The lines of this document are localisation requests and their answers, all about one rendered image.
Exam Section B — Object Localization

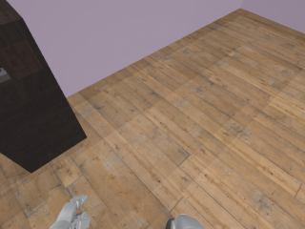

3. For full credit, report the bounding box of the right robot shin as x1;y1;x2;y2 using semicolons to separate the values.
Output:
175;214;188;219

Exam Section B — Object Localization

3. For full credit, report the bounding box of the handle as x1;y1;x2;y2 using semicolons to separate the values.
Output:
0;68;10;83

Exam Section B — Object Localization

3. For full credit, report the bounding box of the left robot forearm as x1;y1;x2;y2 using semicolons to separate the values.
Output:
50;219;72;229

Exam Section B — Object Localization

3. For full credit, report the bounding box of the cabinet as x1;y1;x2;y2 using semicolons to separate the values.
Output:
0;0;87;173

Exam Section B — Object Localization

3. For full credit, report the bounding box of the robot left hand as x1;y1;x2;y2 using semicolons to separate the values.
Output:
56;195;91;229

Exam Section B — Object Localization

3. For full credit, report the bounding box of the drawer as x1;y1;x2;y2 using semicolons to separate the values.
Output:
0;40;44;87

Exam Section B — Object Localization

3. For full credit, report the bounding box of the robot right thigh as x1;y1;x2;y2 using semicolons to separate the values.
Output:
171;216;205;229

